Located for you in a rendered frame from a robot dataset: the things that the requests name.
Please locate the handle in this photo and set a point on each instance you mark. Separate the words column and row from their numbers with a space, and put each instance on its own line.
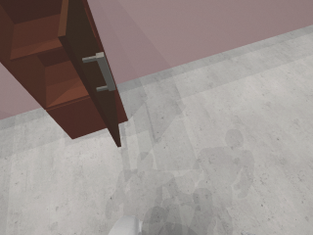
column 104, row 67

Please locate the cupboard door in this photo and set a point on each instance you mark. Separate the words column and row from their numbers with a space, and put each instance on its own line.
column 77, row 37

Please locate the left robot thigh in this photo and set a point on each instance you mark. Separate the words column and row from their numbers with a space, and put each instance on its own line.
column 127, row 225

